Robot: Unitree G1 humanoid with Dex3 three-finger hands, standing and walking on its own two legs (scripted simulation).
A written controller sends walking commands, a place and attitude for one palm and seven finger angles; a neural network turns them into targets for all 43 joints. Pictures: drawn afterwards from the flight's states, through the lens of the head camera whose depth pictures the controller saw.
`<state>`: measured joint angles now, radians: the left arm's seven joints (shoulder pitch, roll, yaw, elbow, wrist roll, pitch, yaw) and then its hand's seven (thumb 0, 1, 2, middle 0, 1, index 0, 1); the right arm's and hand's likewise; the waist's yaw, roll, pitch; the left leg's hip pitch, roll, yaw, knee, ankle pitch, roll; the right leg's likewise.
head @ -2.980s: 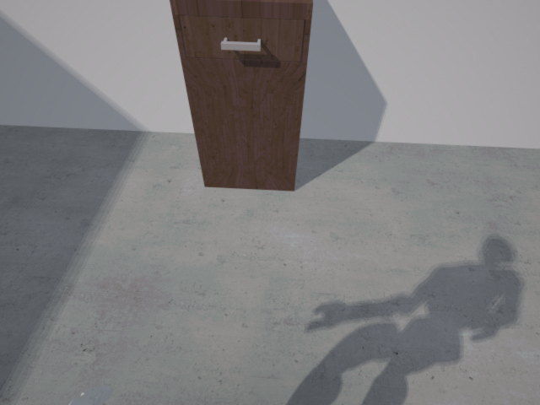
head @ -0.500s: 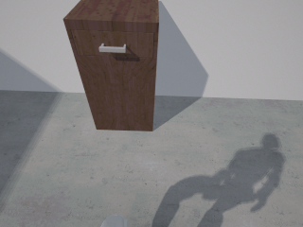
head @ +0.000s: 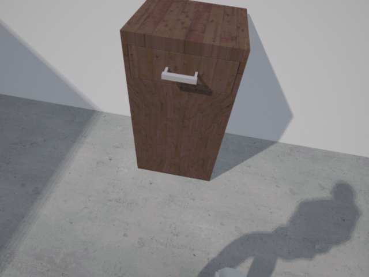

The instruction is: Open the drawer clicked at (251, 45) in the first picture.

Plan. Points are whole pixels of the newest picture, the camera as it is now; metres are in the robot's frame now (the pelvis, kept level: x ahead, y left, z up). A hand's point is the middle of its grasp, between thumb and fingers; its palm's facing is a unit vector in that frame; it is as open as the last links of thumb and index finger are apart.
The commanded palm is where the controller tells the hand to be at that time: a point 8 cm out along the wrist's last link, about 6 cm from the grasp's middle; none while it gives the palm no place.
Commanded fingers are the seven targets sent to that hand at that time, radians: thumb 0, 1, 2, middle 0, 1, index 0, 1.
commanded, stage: take the last steps up to it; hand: left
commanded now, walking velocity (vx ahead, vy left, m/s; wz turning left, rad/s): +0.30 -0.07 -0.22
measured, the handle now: (180, 75) +0.82 +0.08 -0.01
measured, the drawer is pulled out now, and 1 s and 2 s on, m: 0.00 0.00 0.00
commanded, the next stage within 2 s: come to a stop and stand still in 0.72 s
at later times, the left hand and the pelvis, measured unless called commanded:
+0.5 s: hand (161, 240) +0.25 +0.07 -0.17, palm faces -0.06 -0.98 -0.19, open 7.3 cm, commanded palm none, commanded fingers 0.00 0.90 0.90 -0.20 -0.30 -0.20 -0.30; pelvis +0.14 -0.09 -0.01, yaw -5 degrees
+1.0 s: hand (155, 249) +0.23 +0.09 -0.19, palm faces +0.02 -0.99 -0.12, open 7.4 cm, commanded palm none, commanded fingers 0.00 0.90 0.90 -0.20 -0.30 -0.20 -0.30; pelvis +0.28 -0.07 -0.01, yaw -5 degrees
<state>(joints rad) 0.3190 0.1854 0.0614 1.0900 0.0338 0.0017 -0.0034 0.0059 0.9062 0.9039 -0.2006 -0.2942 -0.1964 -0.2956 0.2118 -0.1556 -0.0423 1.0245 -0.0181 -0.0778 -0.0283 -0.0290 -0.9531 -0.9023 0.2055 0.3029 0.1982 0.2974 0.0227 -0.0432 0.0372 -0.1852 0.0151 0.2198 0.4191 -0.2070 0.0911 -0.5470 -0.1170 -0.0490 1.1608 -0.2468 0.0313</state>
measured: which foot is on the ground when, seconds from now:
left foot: down 0.00-0.40, up 0.42-0.84, down 0.86-1.00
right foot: up 0.00-0.38, down 0.40-0.88, up 0.90-1.00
